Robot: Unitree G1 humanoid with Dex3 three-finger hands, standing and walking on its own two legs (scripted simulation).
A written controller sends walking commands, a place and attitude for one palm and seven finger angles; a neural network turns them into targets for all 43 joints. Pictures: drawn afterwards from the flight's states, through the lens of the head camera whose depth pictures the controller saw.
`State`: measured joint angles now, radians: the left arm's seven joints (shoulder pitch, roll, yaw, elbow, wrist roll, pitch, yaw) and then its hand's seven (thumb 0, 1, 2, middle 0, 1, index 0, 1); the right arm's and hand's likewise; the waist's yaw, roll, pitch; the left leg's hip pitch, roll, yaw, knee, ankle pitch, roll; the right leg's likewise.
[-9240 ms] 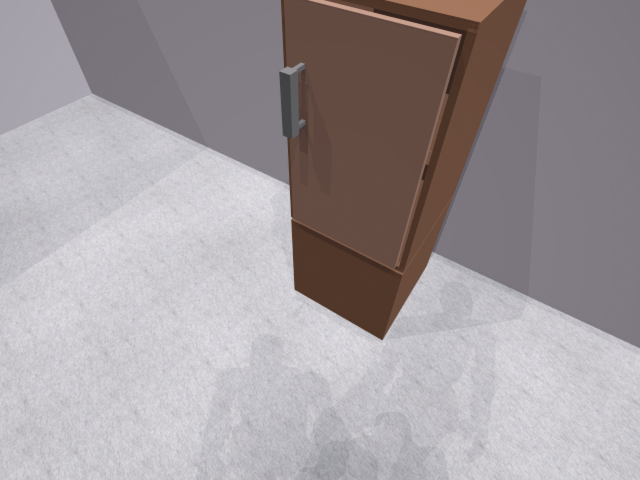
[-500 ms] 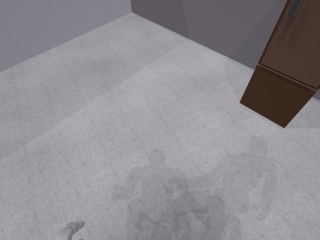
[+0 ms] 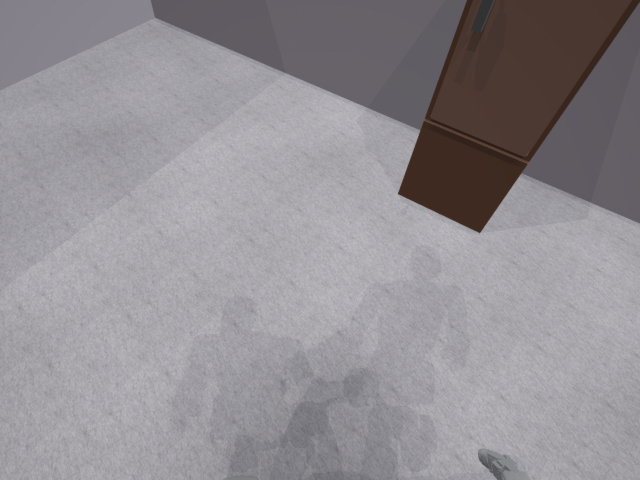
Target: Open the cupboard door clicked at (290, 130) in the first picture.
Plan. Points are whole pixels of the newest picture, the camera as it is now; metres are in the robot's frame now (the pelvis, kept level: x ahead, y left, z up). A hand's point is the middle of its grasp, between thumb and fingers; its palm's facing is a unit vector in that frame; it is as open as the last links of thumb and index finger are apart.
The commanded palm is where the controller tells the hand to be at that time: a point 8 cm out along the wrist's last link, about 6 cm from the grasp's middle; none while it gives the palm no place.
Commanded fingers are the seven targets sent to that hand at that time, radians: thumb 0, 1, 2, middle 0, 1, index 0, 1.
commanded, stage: turn to face it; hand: left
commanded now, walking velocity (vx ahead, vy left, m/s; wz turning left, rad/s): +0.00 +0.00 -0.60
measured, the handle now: out of the picture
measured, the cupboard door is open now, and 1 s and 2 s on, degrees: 0 0 0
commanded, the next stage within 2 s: take the last steps up to it in 0.76 s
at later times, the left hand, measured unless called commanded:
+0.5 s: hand (243, 438) +0.18 +0.12 -0.14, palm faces -0.29 -0.91 -0.28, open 7.4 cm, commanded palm none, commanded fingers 0.00 0.90 0.90 -0.20 -0.30 -0.20 -0.30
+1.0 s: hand (225, 448) +0.17 +0.14 -0.17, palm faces -0.38 -0.91 -0.17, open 7.4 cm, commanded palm none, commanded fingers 0.00 0.90 0.90 -0.20 -0.30 -0.20 -0.30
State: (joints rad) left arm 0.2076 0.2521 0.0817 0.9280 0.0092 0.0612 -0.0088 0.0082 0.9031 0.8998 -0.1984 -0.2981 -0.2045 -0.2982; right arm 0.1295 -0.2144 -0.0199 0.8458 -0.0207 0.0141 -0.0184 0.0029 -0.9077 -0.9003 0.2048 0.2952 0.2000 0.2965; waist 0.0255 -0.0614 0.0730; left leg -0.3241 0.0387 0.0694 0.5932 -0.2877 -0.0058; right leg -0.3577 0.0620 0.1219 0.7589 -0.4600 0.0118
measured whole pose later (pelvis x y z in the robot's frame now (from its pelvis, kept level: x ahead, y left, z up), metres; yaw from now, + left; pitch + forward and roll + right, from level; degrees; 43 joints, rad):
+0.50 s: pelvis +0.01 -0.04 +0.00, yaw -17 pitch +1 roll +0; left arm 0.12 0.20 0.05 0.90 0.02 0.02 -0.01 0.01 0.91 0.90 -0.19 -0.30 -0.20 -0.30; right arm 0.25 -0.29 -0.07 0.96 -0.02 0.07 -0.02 0.01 -0.91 -0.90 0.20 0.30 0.20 0.30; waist -0.04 0.07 0.08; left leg -0.42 0.12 0.08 1.07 -0.50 -0.07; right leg -0.29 -0.01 -0.05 0.60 -0.32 -0.03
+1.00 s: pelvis +0.05 -0.02 +0.01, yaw -26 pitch +1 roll -2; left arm 0.24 0.23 0.07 1.01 0.03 0.06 -0.01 0.01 0.91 0.90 -0.20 -0.30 -0.20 -0.30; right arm 0.23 -0.16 0.00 0.94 -0.04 0.00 -0.03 0.00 -0.91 -0.90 0.21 0.30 0.20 0.30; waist 0.00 -0.05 0.02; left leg -0.23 0.05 0.10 0.50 -0.29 0.03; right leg -0.39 0.02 0.02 0.96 -0.45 0.00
